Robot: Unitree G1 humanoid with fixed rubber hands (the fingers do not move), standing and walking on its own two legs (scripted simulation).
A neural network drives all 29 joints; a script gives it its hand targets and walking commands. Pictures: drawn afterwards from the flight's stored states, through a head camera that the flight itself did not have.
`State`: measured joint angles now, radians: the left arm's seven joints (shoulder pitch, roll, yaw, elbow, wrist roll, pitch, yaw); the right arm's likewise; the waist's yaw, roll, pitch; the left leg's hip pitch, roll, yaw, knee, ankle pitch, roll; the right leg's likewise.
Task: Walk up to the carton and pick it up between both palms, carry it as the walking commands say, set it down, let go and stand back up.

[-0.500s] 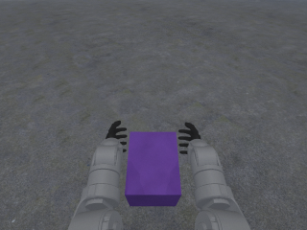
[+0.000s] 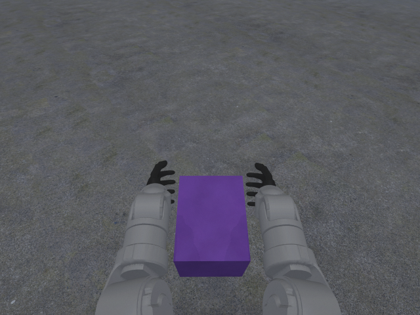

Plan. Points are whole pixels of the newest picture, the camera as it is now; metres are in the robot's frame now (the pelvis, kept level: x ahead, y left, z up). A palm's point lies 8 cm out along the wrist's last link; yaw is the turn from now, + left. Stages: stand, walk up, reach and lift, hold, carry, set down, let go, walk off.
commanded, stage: reach and lift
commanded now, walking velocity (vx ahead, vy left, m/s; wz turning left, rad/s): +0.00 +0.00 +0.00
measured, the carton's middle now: (211, 226) +0.32 +0.00 -0.04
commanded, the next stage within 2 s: hold in 0.70 s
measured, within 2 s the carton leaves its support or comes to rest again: neither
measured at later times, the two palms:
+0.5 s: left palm (155, 193) +0.32 +0.12 +0.07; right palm (269, 198) +0.32 -0.11 +0.06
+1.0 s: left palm (154, 203) +0.30 +0.12 +0.07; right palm (272, 205) +0.30 -0.12 +0.06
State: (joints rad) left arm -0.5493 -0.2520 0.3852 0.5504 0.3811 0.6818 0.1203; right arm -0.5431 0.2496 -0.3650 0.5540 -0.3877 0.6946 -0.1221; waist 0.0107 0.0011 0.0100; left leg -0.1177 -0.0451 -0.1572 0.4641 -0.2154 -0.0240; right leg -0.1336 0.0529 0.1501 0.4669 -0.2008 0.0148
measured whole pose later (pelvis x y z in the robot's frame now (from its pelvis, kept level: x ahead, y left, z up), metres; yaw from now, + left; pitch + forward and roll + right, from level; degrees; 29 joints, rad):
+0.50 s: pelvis +0.01 +0.00 +0.00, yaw +0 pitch -8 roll +0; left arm -0.46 -0.22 0.26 0.46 0.33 0.73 0.09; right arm -0.44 0.21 -0.25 0.45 -0.33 0.74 -0.08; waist 0.00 0.00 0.01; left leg -0.07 -0.05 -0.14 0.41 -0.20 -0.02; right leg -0.09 0.04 0.15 0.42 -0.19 0.02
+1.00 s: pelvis -0.01 +0.00 +0.00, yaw +0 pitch -10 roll +0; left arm -0.48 -0.23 0.30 0.49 0.35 0.73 0.07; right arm -0.47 0.22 -0.30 0.49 -0.34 0.75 -0.09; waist 0.00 -0.01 0.01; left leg -0.09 -0.04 -0.15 0.46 -0.20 -0.02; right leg -0.11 0.04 0.13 0.47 -0.19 0.01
